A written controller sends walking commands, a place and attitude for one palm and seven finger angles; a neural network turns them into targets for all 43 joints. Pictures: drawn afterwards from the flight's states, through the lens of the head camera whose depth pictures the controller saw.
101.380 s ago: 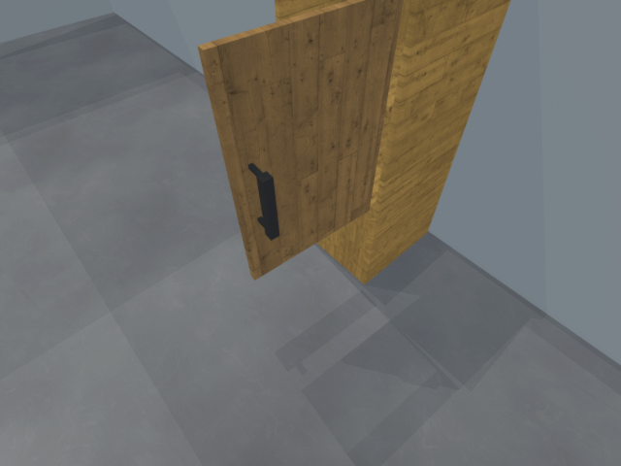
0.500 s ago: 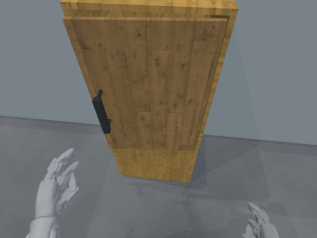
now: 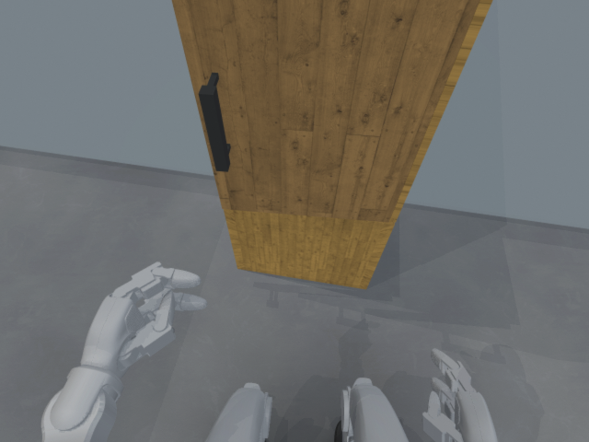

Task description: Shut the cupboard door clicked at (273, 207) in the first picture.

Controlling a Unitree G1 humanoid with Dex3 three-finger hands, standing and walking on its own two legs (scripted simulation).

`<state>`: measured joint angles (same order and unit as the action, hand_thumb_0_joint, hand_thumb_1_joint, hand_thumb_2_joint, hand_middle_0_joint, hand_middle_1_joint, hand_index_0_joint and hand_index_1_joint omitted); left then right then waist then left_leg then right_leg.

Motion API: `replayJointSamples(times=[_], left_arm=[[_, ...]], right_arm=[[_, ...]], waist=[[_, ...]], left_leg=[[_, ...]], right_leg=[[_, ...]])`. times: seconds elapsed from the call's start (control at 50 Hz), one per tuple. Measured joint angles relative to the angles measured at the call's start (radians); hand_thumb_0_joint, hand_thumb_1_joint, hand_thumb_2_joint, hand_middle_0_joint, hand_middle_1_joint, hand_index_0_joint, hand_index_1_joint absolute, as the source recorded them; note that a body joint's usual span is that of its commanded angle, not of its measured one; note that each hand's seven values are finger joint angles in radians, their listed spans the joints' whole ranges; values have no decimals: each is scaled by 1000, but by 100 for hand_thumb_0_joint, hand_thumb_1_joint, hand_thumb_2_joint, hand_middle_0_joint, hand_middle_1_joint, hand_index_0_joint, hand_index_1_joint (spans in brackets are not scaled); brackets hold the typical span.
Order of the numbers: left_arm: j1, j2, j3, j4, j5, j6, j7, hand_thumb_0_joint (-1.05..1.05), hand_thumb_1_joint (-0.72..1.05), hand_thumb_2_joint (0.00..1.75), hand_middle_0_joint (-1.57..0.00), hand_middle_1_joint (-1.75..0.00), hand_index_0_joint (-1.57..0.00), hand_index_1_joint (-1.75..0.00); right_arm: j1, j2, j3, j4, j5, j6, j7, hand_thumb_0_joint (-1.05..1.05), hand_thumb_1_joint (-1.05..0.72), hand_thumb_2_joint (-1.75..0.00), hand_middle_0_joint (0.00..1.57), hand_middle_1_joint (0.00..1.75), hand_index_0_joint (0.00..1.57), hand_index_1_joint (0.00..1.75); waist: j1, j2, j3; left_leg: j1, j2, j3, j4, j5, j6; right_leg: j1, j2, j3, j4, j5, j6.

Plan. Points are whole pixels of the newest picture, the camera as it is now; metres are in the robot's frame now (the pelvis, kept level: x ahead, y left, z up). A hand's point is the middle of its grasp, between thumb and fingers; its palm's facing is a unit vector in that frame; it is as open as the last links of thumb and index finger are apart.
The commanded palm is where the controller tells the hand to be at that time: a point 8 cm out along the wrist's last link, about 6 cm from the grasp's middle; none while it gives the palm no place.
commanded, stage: raise the hand and make a fist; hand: left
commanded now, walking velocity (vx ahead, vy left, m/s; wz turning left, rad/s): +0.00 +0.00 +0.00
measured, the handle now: (218, 124) +0.60 +0.17 +0.05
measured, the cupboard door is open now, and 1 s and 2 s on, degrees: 5 5 5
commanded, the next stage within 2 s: bring the fist close to the handle in 1.18 s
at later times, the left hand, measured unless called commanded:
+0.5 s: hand (140, 304) +0.27 +0.20 +0.06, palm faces +0.03 -1.00 -0.05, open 3.1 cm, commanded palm +0.24 +0.24 +0.06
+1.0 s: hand (177, 304) +0.27 +0.16 +0.05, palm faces -0.07 -1.00 -0.03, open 3.1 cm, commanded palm +0.25 +0.22 +0.06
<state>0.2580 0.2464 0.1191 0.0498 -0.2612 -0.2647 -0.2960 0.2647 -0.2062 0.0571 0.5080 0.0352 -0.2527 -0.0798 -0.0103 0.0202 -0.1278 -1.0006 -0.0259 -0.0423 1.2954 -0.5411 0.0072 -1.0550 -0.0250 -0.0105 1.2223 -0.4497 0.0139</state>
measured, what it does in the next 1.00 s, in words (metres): shifts its weight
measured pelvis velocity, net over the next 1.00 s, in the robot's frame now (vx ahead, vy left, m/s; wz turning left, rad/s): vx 0.05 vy -0.02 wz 0.01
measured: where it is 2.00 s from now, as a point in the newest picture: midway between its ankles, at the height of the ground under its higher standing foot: outside the picture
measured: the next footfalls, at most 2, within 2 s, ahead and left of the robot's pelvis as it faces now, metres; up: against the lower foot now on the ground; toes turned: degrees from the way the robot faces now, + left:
none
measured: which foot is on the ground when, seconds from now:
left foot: down 0.00-1.00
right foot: down 0.00-1.00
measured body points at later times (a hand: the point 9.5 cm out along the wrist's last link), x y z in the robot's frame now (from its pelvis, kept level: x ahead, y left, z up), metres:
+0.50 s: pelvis +0.05 +0.01 +0.01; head +0.12 +0.03 +0.45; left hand +0.26 +0.26 +0.07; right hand +0.26 -0.21 -0.05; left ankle +0.05 +0.11 -0.62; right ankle +0.10 -0.14 -0.62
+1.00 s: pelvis +0.05 -0.02 +0.00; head +0.13 -0.01 +0.45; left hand +0.27 +0.22 +0.06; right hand +0.24 -0.26 -0.07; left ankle +0.05 +0.11 -0.62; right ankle +0.10 -0.14 -0.62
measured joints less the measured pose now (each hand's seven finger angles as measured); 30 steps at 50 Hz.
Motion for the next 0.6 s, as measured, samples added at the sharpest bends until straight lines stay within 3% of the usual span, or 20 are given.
replayJointSamples(times=[0.06,0.12,0.2,0.32,0.48,0.6], left_arm=[[53,-8,23,-33,-1,-7,56,1,90,90,-76,-91,-76,-91],[95,-7,37,-68,7,-74,101,2,90,90,-81,-97,-81,-97],[110,1,15,-90,26,-133,99,1,90,90,-89,-105,-88,-105],[118,13,-35,-105,43,-82,52,1,90,90,-100,-117,-99,-117],[147,9,36,-169,11,-95,78,2,90,90,-114,-133,-114,-133],[140,7,19,-144,14,-67,12,1,90,90,-124,-143,-123,-143]], right_arm=[[29,-1,-11,-11,-11,2,5,2,-90,-90,21,30,21,30],[43,-18,-22,-8,-24,0,17,2,-90,-90,20,30,21,30],[26,-48,-29,-5,-27,0,25,2,-90,-90,20,30,21,30],[-22,-49,-33,-34,-22,11,22,2,-90,-90,20,30,21,30],[-40,-16,-34,-63,-33,44,33,2,-90,-90,20,30,21,30],[-50,-20,-30,-65,-30,65,38,2,-90,-90,20,30,21,30]], waist=[[-6,-12,-7],[-2,-16,-17],[8,-12,-17],[8,-13,-11],[23,-14,-33],[29,0,-37]], left_leg=[[14,-2,9,-15,0,8],[14,-7,2,-6,-13,13],[2,-14,-11,20,-33,18],[1,-12,-16,23,-52,20],[20,-3,-30,0,-73,8],[15,2,-40,7,-90,-1]], right_leg=[[15,0,10,-25,42,2],[21,-4,4,-20,26,2],[19,-10,-9,-5,4,5],[20,-8,-13,-7,-10,13],[39,-2,-27,-25,-33,16],[32,2,-37,-12,-53,11]])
